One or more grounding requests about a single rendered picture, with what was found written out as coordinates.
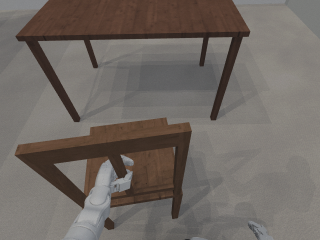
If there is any right robot hand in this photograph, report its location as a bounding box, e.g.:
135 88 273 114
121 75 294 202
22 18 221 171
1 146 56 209
248 221 274 240

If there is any left robot forearm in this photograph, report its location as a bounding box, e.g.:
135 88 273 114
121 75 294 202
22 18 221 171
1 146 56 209
62 185 112 240

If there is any table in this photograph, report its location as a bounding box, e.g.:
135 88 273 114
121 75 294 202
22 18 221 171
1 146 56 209
15 0 251 122

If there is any chair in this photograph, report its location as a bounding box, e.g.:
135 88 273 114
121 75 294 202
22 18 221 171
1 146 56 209
14 117 192 230

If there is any left robot hand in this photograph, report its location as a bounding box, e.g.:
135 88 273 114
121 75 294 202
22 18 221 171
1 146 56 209
94 155 134 193

